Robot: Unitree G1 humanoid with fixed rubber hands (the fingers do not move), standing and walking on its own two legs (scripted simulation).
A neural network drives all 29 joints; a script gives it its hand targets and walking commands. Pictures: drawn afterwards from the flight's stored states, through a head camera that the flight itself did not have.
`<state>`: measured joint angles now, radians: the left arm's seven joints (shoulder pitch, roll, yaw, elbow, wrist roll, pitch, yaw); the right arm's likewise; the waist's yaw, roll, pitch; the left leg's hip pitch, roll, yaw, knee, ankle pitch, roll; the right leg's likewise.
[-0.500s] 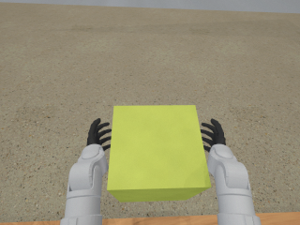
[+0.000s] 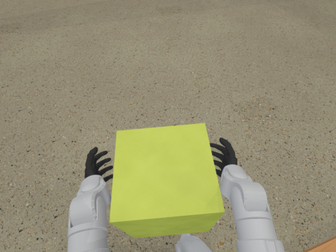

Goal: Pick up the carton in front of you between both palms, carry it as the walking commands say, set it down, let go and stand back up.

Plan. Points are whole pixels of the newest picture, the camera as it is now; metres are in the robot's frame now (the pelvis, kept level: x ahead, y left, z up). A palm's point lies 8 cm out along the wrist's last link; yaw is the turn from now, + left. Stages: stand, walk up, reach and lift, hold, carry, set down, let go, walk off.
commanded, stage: carry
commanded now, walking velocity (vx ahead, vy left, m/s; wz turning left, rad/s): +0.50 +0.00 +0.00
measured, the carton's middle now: (166, 185) +0.31 -0.04 -0.03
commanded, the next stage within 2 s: none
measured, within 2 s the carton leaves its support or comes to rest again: neither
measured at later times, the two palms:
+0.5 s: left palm (93, 102) +0.69 +0.16 -0.06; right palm (173, 90) +0.71 -0.15 -0.06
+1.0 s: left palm (98, 46) +0.97 +0.13 +0.01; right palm (166, 41) +0.95 -0.17 +0.01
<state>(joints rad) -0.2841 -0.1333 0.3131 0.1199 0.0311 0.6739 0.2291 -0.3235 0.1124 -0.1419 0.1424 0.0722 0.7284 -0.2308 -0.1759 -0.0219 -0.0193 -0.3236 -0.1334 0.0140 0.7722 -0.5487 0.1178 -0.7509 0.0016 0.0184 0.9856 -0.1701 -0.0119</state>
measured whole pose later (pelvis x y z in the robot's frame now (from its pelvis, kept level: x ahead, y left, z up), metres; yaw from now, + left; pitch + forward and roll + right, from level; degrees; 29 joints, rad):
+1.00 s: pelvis +0.72 -0.02 -0.08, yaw -3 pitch +4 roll -1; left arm 0.02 -0.13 0.09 -0.39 -0.01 1.00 0.17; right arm 0.02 0.13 -0.04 -0.38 0.01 1.00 -0.16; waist 0.00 0.00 -0.16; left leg -0.04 0.04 0.11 0.29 -0.32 0.01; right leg -0.49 -0.06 -0.17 0.49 -0.14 0.01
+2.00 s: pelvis +1.33 -0.03 -0.10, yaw -1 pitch +2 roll -1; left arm 0.10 -0.14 0.04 -0.55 0.01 1.14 0.16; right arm 0.13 0.13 -0.02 -0.55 -0.01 1.12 -0.15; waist 0.01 0.00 -0.11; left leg 0.08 0.06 0.21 0.40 -0.47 -0.03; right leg -0.46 -0.06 -0.24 0.46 0.01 -0.03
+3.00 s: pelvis +1.49 -0.01 -0.09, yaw -2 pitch +3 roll -1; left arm -0.05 -0.13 0.08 -0.17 0.13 0.93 0.07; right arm -0.04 0.13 -0.07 -0.18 -0.13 0.94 -0.07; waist -0.01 0.01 -0.09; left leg -0.15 0.05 0.16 0.48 -0.39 0.01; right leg -0.27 -0.08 -0.19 0.51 -0.30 0.02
